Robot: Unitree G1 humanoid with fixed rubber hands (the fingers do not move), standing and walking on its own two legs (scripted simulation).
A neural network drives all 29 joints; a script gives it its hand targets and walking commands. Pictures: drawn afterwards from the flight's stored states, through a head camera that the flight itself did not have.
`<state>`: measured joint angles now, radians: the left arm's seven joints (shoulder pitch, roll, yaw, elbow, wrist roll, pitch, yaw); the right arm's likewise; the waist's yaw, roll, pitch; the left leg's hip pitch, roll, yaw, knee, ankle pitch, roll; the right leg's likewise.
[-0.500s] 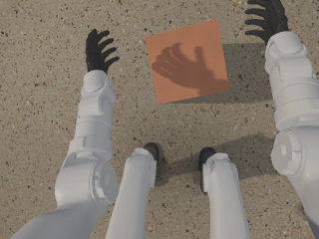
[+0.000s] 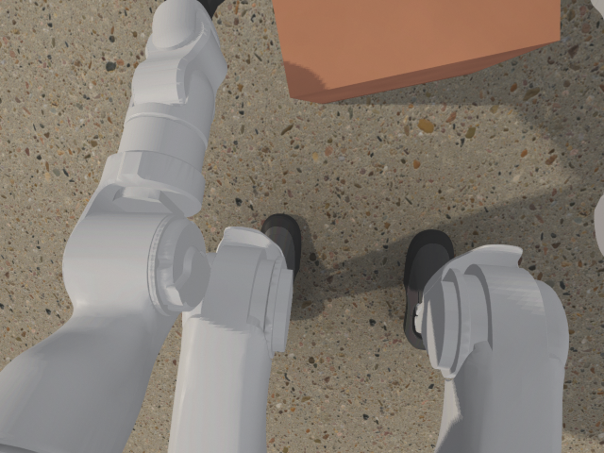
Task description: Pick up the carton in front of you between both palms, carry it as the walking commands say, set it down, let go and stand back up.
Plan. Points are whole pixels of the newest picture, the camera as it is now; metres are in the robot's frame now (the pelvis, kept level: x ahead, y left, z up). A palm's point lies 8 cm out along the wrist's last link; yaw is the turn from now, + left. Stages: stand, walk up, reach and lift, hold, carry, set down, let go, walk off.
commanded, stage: reach and lift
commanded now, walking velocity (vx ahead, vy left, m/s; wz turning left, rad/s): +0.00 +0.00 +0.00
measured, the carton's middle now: out of the picture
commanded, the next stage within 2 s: none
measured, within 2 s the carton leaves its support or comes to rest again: leaves its support in 0.86 s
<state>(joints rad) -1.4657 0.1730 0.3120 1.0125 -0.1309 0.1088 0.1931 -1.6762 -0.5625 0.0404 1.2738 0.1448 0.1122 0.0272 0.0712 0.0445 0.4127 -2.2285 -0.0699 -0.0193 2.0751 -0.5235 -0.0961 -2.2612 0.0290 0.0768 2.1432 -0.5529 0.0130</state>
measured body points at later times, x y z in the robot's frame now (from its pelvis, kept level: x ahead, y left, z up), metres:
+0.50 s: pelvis +0.00 +0.00 -0.01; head +0.38 -0.05 +0.21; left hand +0.56 +0.13 -0.19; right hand +0.59 -0.19 -0.20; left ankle +0.13 +0.13 -0.35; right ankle +0.11 -0.12 -0.35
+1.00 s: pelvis +0.02 +0.00 -0.01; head +0.37 -0.06 +0.26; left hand +0.56 +0.12 -0.15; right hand +0.58 -0.19 -0.17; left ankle +0.13 +0.14 -0.35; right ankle +0.11 -0.12 -0.35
